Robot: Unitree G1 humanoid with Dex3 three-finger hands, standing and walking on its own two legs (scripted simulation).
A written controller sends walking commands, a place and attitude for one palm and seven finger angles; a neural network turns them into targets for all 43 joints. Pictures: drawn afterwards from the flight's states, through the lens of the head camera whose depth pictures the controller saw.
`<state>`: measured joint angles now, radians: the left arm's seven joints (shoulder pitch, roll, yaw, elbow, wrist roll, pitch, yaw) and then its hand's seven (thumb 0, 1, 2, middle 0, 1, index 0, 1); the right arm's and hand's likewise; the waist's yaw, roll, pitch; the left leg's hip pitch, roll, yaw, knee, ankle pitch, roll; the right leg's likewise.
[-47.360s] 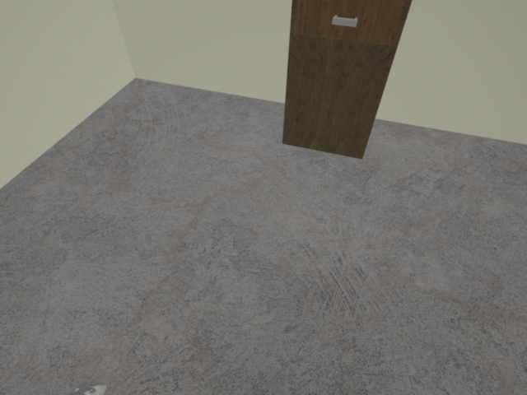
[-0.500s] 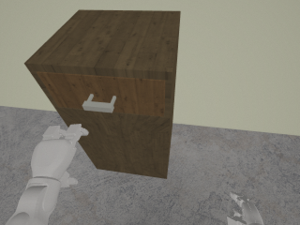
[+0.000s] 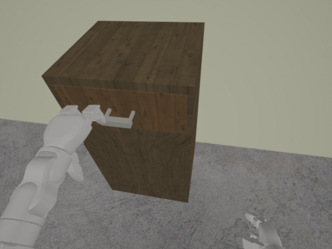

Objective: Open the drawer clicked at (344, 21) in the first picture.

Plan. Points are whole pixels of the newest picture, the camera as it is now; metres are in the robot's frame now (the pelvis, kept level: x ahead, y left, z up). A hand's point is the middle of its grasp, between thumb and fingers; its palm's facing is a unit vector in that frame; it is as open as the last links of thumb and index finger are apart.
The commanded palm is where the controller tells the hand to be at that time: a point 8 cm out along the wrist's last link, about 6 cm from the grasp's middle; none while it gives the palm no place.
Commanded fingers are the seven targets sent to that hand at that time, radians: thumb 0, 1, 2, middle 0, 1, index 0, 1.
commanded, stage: raise the hand with hooked fingers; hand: left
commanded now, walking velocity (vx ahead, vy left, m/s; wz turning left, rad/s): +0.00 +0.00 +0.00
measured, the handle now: (118, 117) +0.51 +0.24 -0.01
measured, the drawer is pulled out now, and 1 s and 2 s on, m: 0.00 0.00 0.00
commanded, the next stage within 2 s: move the hooked fingers above the handle in 0.28 s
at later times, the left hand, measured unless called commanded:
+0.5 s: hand (80, 151) +0.30 +0.24 +0.10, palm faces +0.04 -0.07 -1.00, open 13.8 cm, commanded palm +0.28 +0.24 +0.15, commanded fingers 0.00 -0.50 0.30 -0.30 -1.20 -0.30 -1.20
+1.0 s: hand (93, 136) +0.36 +0.24 +0.07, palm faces -0.01 -0.05 -1.00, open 13.8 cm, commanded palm +0.34 +0.24 +0.14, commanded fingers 0.00 -0.50 0.30 -0.30 -1.20 -0.30 -1.20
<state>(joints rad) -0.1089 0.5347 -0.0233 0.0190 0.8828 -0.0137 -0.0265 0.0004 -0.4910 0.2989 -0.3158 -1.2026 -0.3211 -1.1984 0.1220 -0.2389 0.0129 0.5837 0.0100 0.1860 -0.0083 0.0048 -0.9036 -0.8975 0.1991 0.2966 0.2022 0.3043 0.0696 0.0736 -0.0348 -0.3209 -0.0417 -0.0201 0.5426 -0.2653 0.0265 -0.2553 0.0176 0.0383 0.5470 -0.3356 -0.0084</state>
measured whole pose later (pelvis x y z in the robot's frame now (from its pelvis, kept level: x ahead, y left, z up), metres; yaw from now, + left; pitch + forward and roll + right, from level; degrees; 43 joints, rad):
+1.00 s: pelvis -0.01 +0.00 -0.01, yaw -1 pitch +6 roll +0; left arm -0.34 0.53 -0.05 0.37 0.94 -0.09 0.05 0.00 -0.49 0.30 -0.32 -1.20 -0.32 -1.20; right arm 0.22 -0.25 -0.03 0.62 0.02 0.18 -0.03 0.00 -0.90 -0.90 0.20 0.30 0.20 0.30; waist 0.03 0.05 -0.06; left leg -0.45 -0.03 -0.01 0.62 -0.28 0.03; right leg -0.38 0.03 0.05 0.62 -0.34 -0.01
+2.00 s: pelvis +0.00 +0.01 -0.02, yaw -2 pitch +16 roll -1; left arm -0.72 0.56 -0.03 0.86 1.05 -0.18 0.15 0.00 -0.49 0.30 -0.32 -1.21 -0.34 -1.21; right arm 0.34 -0.25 -0.06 0.66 0.01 0.21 -0.03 0.00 -0.90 -0.90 0.20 0.30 0.20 0.30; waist -0.07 0.03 -0.13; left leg -0.69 -0.02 0.00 0.77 -0.35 0.04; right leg -0.61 0.05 0.05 0.73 -0.39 0.00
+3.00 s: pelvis +0.00 +0.00 -0.03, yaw -2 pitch +16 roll -1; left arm -0.69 0.53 -0.04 0.86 1.06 -0.19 0.19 0.00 -0.49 0.30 -0.32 -1.20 -0.32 -1.20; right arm 0.32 -0.25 -0.06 0.65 0.01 0.21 -0.03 0.00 -0.90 -0.90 0.20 0.30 0.20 0.30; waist -0.06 0.03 -0.14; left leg -0.70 -0.01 -0.01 0.78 -0.36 0.03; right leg -0.62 0.05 0.04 0.75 -0.40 -0.01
